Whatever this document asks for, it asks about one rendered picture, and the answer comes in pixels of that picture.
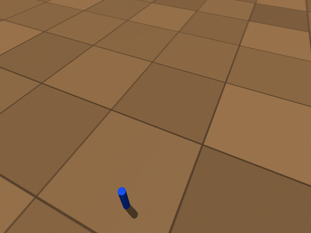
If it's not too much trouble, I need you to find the can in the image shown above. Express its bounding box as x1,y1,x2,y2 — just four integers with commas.
118,187,130,209

